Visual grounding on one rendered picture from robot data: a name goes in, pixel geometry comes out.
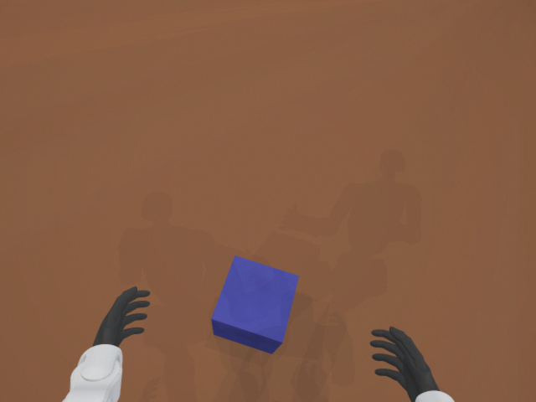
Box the robot left forearm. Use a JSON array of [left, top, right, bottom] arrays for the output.
[[62, 344, 122, 402]]

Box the carton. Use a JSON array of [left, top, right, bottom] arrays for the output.
[[211, 255, 299, 354]]

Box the robot right hand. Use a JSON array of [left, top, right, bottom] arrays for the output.
[[370, 327, 440, 402]]

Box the robot left hand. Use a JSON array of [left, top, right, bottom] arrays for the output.
[[92, 286, 150, 347]]

